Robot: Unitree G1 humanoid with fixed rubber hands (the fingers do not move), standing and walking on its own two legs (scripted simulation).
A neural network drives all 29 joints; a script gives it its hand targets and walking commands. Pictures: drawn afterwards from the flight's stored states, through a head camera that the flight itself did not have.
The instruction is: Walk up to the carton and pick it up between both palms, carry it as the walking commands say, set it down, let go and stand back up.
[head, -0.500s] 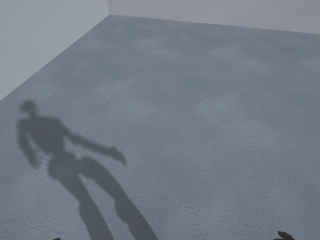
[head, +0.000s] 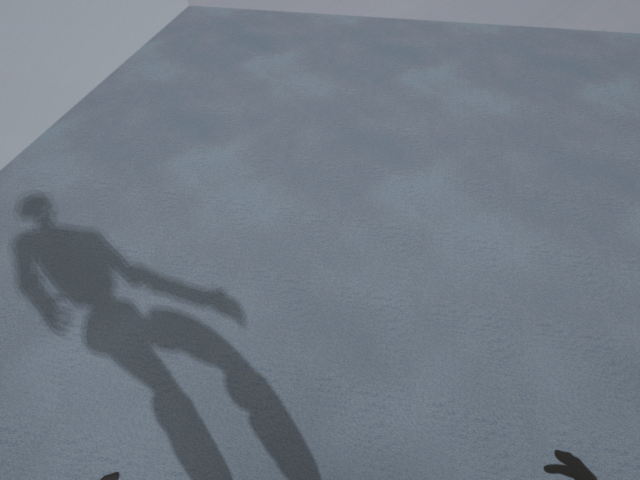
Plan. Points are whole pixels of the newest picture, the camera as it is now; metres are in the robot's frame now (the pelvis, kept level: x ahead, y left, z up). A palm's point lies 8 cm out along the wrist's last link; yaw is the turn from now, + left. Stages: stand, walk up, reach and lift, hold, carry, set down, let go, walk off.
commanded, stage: walk up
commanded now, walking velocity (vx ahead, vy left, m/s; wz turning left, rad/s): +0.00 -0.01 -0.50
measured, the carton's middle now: out of the picture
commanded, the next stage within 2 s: none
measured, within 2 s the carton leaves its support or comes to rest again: neither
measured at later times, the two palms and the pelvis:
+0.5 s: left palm out of the picture +0.15 +0.24 -0.13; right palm out of the picture -0.01 -0.29 -0.11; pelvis -0.02 +0.00 -0.01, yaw -15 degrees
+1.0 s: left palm (219, 467) +0.17 +0.16 -0.10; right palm out of the picture -0.09 -0.33 -0.12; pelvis -0.04 -0.04 +0.00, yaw -31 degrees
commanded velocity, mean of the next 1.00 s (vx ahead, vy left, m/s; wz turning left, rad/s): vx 0.00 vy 0.00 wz -0.49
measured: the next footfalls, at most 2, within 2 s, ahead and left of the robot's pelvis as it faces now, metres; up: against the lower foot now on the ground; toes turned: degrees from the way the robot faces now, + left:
left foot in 0.42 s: +0.06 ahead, +0.10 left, +0.00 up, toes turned -7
right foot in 0.78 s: -0.05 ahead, -0.14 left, +0.00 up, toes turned -30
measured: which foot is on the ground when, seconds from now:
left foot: down 0.00-0.08, up 0.10-0.40, down 0.42-0.78, up 0.80-1.00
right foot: down 0.00-0.42, up 0.44-0.76, down 0.78-1.00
